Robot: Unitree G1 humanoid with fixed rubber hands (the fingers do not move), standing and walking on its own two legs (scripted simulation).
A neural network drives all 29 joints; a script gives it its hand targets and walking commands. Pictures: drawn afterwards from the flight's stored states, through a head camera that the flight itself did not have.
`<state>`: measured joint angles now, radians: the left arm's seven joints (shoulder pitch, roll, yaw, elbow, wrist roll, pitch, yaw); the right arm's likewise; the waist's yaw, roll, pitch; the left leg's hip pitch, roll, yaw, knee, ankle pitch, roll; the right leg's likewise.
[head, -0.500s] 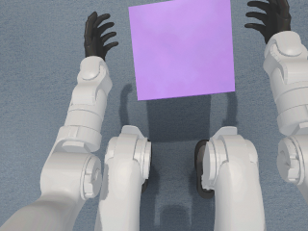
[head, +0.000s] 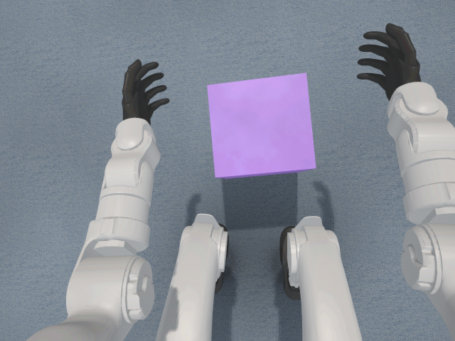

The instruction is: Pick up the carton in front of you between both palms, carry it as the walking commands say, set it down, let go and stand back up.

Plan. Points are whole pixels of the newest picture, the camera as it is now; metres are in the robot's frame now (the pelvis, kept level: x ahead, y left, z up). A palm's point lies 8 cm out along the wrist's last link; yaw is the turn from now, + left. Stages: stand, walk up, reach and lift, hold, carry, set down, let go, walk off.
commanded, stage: set down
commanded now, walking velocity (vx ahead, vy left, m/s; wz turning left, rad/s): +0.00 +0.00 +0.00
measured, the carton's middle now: (259, 135) +0.48 -0.01 -0.40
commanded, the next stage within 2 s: let go in 0.32 s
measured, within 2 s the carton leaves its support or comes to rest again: neither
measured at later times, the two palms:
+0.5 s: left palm (85, 100) +0.45 +0.18 +0.03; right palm out of the picture +0.48 -0.22 +0.03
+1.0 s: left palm out of the picture +0.32 +0.23 +0.16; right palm out of the picture +0.34 -0.22 +0.15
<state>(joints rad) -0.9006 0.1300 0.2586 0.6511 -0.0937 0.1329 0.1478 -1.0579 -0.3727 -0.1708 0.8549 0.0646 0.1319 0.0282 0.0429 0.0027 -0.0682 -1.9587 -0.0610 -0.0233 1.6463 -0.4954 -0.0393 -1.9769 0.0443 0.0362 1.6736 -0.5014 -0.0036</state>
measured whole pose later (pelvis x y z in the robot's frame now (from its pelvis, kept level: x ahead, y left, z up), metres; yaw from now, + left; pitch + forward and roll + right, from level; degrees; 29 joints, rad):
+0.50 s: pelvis +0.03 +0.00 +0.13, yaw -2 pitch +43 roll +1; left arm -0.70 0.10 0.27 0.66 0.04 0.09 0.05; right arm -0.85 -0.27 -0.26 0.85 -0.08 0.09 0.04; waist 0.04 -0.01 -0.14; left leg -1.49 -0.04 -0.04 1.10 -0.35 -0.03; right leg -1.51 0.05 0.05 1.12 -0.35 -0.01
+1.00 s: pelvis +0.11 +0.01 +0.24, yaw -2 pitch +17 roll +0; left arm 0.09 0.18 0.06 0.48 -0.01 -0.02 -0.05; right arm 0.01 -0.20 -0.10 0.56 -0.01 -0.03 0.03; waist 0.04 0.02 -0.07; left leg -0.59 -0.03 -0.06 0.59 -0.30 0.00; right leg -0.59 0.03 0.05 0.58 -0.30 0.00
